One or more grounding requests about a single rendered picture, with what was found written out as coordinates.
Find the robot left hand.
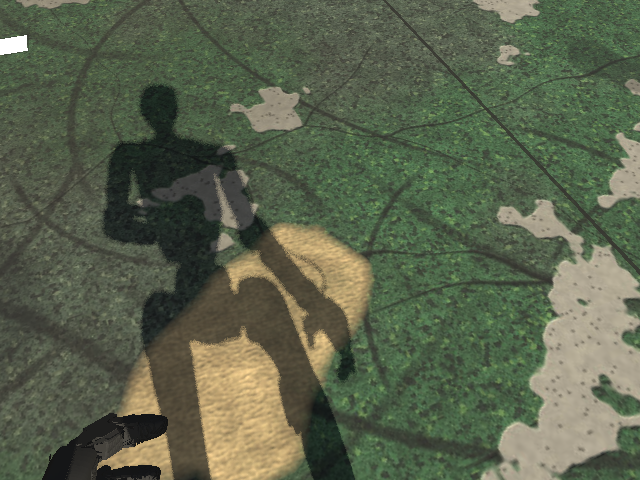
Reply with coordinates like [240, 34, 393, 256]
[42, 413, 168, 480]

